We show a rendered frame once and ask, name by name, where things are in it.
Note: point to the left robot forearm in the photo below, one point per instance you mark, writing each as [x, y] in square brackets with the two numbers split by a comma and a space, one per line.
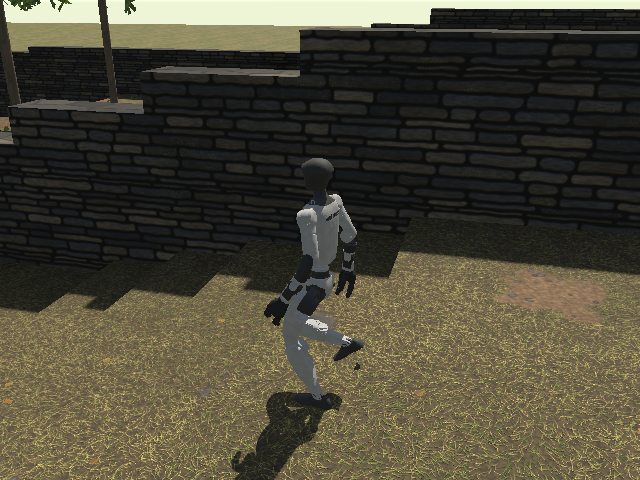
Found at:
[303, 273]

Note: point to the robot left hand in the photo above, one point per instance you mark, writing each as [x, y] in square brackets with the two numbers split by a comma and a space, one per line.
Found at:
[277, 308]

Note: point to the robot right hand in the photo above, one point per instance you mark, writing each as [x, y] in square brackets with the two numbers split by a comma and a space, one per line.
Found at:
[343, 277]

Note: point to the robot left upper arm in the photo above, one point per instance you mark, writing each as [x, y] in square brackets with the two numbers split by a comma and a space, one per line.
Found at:
[307, 220]

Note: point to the left robot thigh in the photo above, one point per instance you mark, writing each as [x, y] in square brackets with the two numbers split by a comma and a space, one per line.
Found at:
[303, 305]

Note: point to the right robot forearm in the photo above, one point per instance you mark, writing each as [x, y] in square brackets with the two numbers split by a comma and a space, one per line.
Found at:
[349, 255]

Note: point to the robot right upper arm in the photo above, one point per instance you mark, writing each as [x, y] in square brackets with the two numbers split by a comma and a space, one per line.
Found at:
[349, 232]

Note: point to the robot head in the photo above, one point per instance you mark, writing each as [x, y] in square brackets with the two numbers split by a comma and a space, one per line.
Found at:
[317, 173]

